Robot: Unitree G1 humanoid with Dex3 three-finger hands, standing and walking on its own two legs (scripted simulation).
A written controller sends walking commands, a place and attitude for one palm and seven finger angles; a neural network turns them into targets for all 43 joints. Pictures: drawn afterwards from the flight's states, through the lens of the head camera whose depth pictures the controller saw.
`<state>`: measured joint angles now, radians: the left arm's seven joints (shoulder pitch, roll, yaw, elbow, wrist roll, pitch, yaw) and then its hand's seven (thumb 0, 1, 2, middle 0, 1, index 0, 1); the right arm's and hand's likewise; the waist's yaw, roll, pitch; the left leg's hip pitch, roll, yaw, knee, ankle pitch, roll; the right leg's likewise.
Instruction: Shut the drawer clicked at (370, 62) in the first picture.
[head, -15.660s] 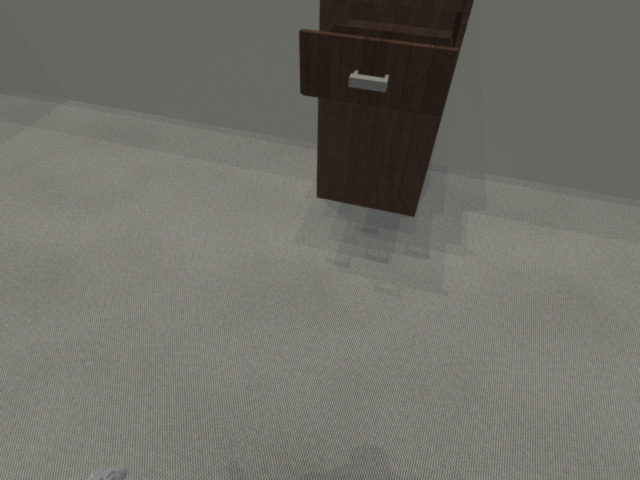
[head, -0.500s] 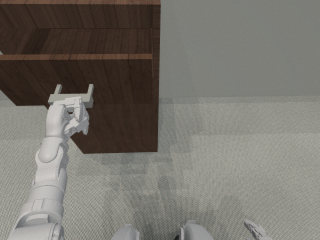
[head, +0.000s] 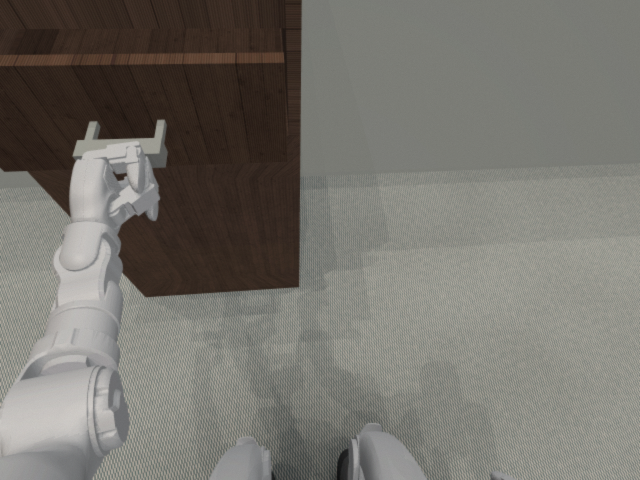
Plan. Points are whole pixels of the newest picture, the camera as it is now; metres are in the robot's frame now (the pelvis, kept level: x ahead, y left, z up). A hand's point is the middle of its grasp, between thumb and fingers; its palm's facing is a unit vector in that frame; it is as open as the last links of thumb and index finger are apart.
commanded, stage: push the drawer shut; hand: left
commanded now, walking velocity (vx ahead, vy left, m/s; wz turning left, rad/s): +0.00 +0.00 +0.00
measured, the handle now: (125, 140) +0.54 +0.24 +0.06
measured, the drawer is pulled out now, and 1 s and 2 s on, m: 0.06 0.00 0.00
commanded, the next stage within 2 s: pull the fist back off the drawer in 1.32 s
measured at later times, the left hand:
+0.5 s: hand (156, 151) +0.52 +0.20 +0.06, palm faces +0.05 -1.00 -0.03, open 2.8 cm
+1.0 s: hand (145, 147) +0.53 +0.21 +0.06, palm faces +0.05 -1.00 -0.04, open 2.9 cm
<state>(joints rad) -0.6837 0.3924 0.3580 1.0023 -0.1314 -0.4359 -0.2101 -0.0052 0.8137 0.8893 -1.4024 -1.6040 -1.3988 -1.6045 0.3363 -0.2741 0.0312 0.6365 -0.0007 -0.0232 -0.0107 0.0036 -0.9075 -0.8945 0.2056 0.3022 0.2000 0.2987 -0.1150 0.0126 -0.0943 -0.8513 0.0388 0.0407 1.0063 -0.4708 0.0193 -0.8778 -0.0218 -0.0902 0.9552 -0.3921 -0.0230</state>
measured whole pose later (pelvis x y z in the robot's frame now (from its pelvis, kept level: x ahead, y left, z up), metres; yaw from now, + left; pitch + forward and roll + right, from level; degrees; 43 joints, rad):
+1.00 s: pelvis -0.02 +0.01 -0.02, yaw +0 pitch +25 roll -5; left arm -1.10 0.64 0.37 1.32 -0.04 -0.37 -0.20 -0.06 0.58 0.93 -1.40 -1.60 -1.40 -1.60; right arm 0.38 -0.29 0.09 0.65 -0.04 -0.02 -0.01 0.00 -0.91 -0.89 0.21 0.30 0.20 0.30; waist -0.23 0.03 -0.09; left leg -1.11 0.05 -0.02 1.13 -0.47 0.03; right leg -1.08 -0.02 -0.14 1.01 -0.37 -0.02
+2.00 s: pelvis -0.01 +0.01 -0.01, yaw +0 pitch +24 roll -4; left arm -0.98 0.54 0.39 1.20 -0.05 -0.38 -0.18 -0.04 0.69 0.91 -1.40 -1.60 -1.40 -1.60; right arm 0.41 -0.28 0.07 0.62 -0.04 0.02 0.02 0.00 -0.91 -0.89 0.21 0.30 0.20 0.30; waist -0.20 0.03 -0.09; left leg -1.03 0.05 0.00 1.09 -0.48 0.03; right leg -1.02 0.00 -0.11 0.98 -0.37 -0.02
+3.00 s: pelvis +0.04 +0.00 +0.06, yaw +1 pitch +0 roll +0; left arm 0.10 0.30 0.17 0.02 -0.07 -0.07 0.08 0.02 0.89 0.90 -1.40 -1.60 -1.40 -1.60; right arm 0.18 -0.25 0.04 0.59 0.03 -0.05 -0.07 0.01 -0.91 -0.89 0.20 0.30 0.20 0.30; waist 0.04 0.05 -0.01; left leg -0.19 0.01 0.05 0.51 -0.32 0.02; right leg -0.23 -0.01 -0.07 0.50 -0.27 -0.01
